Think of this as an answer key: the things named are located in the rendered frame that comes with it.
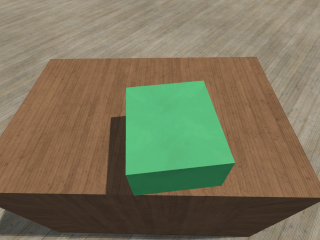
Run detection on pedestal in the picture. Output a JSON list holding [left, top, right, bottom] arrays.
[[0, 57, 320, 237]]

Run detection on carton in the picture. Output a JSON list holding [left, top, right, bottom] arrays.
[[125, 80, 235, 196]]

